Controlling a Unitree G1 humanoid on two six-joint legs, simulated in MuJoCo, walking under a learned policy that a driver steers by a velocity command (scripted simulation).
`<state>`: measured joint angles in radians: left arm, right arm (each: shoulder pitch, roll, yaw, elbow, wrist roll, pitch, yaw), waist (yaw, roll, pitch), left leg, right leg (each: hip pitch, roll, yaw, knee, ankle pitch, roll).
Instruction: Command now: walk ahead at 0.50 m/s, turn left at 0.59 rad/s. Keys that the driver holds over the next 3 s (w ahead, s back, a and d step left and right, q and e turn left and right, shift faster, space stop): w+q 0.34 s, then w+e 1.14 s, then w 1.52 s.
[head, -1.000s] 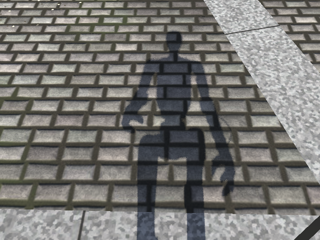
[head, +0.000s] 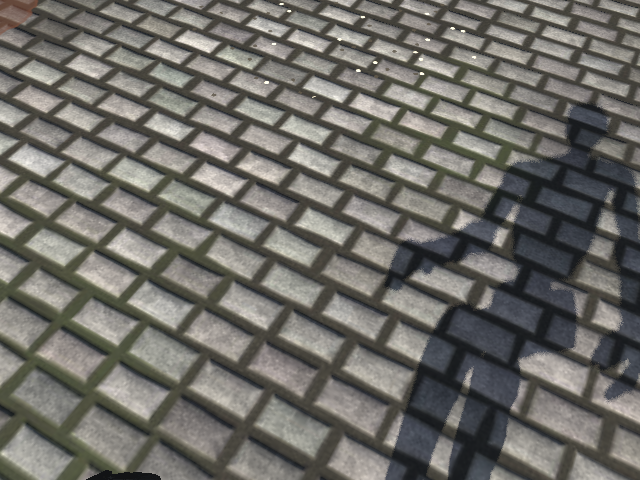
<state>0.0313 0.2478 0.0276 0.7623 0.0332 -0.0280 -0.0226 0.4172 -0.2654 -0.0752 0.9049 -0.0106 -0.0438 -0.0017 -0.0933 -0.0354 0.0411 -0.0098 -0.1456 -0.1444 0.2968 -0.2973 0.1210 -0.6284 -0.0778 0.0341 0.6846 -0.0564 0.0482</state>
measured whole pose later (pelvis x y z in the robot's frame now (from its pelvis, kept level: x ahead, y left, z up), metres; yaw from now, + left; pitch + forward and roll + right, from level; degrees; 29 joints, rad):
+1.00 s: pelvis +0.49 +0.07 +0.00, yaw +0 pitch +1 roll +1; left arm 0.11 0.25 0.05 0.80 0.04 0.01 -0.07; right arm 0.40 -0.23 -0.04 0.93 -0.02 -0.09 -0.02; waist -0.04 -0.03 0.04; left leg 0.07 -0.01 0.27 0.23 -0.32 0.02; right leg -0.63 -0.08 -0.07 0.74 -0.04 -0.06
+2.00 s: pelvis +1.03 -0.02 +0.01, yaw -23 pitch +1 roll +1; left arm 0.13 0.26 0.02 0.78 0.04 -0.03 -0.04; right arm 0.43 -0.23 -0.04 0.93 -0.01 -0.08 0.02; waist -0.05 -0.05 0.03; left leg -0.02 -0.07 0.05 0.21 -0.21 0.06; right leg -0.61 -0.08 0.00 0.76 -0.10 -0.01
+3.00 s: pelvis +1.53 -0.23 +0.01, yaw -23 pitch +0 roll +1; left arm 0.17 0.24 0.05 0.93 0.03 -0.03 -0.03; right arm 0.39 -0.21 -0.04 1.02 -0.01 -0.08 0.01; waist -0.02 -0.04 0.03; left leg -0.06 -0.08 0.09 0.24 -0.18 0.09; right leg -0.60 -0.11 0.00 0.94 -0.15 -0.03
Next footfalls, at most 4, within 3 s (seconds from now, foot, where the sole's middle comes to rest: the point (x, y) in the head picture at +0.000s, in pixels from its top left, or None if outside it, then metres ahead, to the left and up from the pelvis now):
0.10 right None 0.24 -0.13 -0.78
0.58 left None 0.42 0.16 -0.78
1.12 right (304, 363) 0.71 -0.02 -0.78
1.64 left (259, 248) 1.05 0.07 -0.78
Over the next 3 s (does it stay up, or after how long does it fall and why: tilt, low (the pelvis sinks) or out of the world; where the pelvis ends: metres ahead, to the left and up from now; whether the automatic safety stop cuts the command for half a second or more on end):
stays up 1.53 -0.23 0.01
